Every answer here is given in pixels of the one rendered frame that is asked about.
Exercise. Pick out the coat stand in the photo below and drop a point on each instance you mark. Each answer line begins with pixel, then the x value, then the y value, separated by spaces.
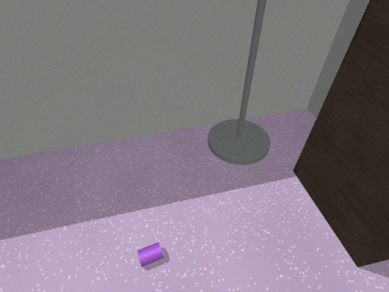
pixel 238 141

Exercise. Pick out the can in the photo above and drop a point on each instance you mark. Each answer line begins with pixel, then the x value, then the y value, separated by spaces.
pixel 150 254

